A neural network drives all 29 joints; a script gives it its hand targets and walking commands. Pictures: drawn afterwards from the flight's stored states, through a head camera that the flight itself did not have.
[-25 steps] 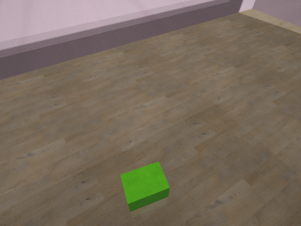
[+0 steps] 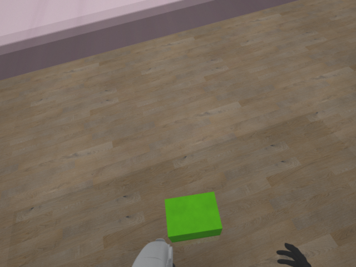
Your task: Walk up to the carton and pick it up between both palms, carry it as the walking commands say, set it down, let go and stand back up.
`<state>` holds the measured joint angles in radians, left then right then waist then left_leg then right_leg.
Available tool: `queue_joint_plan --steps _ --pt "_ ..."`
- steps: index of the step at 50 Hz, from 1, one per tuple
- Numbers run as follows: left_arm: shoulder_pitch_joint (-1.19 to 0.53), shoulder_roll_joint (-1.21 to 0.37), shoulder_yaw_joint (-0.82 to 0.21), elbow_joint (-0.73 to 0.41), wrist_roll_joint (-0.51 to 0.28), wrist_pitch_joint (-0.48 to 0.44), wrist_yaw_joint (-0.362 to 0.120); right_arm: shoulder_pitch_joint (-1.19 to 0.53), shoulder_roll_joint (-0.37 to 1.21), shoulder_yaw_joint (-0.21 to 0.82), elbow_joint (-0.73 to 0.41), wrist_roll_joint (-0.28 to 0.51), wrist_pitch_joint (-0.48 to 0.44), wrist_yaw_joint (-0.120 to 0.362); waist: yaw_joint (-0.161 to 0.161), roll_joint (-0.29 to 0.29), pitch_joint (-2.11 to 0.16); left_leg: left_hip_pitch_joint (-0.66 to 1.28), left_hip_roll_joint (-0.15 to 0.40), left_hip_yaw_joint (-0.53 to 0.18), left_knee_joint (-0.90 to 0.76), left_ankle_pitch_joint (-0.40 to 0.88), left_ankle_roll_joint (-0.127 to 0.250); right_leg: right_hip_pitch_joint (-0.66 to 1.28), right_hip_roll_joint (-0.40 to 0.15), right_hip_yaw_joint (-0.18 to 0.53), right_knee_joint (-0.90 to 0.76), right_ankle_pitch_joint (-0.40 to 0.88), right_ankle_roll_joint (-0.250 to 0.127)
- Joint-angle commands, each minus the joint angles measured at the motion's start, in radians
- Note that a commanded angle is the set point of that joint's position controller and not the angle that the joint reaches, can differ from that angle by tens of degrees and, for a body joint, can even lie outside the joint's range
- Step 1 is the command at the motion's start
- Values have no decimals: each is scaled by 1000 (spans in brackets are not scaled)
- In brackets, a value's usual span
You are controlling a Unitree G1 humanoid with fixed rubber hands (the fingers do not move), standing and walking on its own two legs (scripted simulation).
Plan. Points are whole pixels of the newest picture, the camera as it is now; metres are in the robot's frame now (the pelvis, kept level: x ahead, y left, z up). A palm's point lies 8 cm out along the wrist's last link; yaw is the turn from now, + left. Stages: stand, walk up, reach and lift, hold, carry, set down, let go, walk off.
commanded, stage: walk up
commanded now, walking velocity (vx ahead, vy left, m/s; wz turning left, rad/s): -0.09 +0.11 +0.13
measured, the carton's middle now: (192, 217) +0.38 +0.03 -0.70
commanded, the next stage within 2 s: stand in 1.78 s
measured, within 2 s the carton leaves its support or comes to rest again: neither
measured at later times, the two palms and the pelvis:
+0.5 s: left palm out of the picture +0.02 +0.29 -0.15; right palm out of the picture +0.05 -0.19 -0.15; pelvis +0.00 +0.05 -0.01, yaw +0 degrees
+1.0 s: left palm out of the picture -0.08 +0.24 -0.14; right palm out of the picture +0.02 -0.28 -0.14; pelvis -0.05 -0.02 -0.01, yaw +6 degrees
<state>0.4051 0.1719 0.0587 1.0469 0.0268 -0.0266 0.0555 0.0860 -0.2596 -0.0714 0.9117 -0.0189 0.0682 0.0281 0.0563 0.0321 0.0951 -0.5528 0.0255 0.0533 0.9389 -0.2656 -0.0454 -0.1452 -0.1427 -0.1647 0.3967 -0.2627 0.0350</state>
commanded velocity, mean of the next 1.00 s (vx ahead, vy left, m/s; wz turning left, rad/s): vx -0.06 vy -0.01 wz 0.10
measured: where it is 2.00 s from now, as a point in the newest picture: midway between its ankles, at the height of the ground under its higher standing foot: outside the picture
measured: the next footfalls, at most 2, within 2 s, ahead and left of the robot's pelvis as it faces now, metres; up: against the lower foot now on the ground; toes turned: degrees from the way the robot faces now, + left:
left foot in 0.14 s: +0.11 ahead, +0.16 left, +0.00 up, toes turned +4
right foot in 0.48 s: -0.02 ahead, -0.06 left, +0.00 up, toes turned -1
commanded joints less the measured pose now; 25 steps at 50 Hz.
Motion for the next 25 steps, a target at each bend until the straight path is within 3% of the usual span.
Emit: queue_joint_plan --steps 1,4,5,6,7,8,9,10,11,12,13,14,15,19,22,23,24,25 --pt "-32 167 33 -48 10 3 -6 35 20 17 -24 16 -2 -2 -42 -291 -90 125 -12 19 -182 18 13 45 -165 38 -6 911 -110" --pt "-44 223 51 -51 8 22 -7 55 -13 11 -21 17 -7 -7 -54 -280 -107 212 -12 3 -328 -7 5 49 -202 74 76 829 -96" --pt "-66 232 55 -54 2 28 -9 98 -27 5 -11 17 -18 -12 -79 -251 -119 297 -11 6 -440 69 14 20 -181 56 177 742 -72" --pt "-48 204 45 -52 0 33 -14 150 -57 -2 7 7 -35 -18 -100 -167 -148 405 19 -5 -578 255 29 -27 -127 34 282 523 -26" --pt "18 128 21 -51 14 40 -21 193 -113 -16 21 -5 -58 -30 -84 58 -181 551 209 -161 -572 797 47 -208 -28 34 423 -90 14" --pt "68 77 -8 -43 -2 60 -6 239 -178 -34 16 15 -74 -42 -93 223 -252 590 442 -364 -511 1216 178 -301 62 97 579 -454 25" --pt "30 126 4 -33 -15 86 -6 197 -186 -46 1 27 -72 -48 -101 193 -298 547 455 -347 -488 1248 257 -287 70 179 742 -485 26" --pt "-24 126 4 -41 -15 97 -10 129 -142 -28 -12 25 -65 -56 -86 173 -274 463 383 -290 -504 1071 253 -281 73 214 778 -433 17" --pt "-42 120 1 -35 -9 101 -18 48 -93 -5 -18 18 -56 -62 -57 145 -245 395 303 -188 -520 807 223 -265 67 224 768 -338 5" --pt "-41 123 6 -30 -6 107 -24 13 -63 13 -27 13 -52 -63 -46 160 -214 318 239 -147 -559 622 197 -220 77 210 734 -263 -1" --pt "-9 112 1 -18 3 109 -29 8 -32 26 -18 3 -52 -58 -37 164 -220 258 183 -117 -633 264 165 -150 87 193 662 -184 -17" --pt "5 107 -3 -11 11 111 -35 -1 -25 31 -14 -4 -53 -55 -32 186 -194 215 168 -133 -706 -22 148 -111 101 172 598 -150 -26" --pt "-8 103 -6 -16 11 113 -37 -4 -36 30 -9 -6 -52 -54 -35 200 -137 201 175 -162 -743 -116 147 -108 109 168 527 -165 -31" --pt "-57 92 -17 -30 -3 88 -30 93 -82 27 36 -3 -55 -55 -64 109 -89 271 233 -255 -740 -60 185 -87 125 183 290 -205 -38" --pt "21 71 -24 -4 -18 60 -29 92 -92 23 53 10 -52 -50 -23 78 -92 251 212 -242 -726 -49 151 40 135 147 18 -46 -45" --pt "42 79 -23 2 -16 47 -27 101 -67 29 54 14 -53 -46 -17 53 -90 229 177 -224 -709 -73 114 86 96 170 -57 5 -59" --pt "44 107 -18 -2 -8 34 -25 112 -26 37 51 18 -58 -42 -23 -12 -87 209 127 -192 -651 -56 74 92 7 271 -129 -26 -85" --pt "-18 139 -21 -11 -13 27 -29 107 11 46 55 24 -61 -36 -55 -123 -47 274 42 -117 -585 42 43 -37 -60 374 -196 -133 -113"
